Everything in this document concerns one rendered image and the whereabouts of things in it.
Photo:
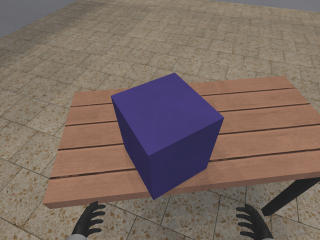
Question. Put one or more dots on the robot left hand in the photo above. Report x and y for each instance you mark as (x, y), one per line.
(84, 223)

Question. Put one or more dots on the robot right hand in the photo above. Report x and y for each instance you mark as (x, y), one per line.
(258, 226)

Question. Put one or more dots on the carton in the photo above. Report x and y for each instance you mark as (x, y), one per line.
(168, 130)

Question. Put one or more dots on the table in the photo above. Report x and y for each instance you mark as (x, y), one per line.
(270, 133)

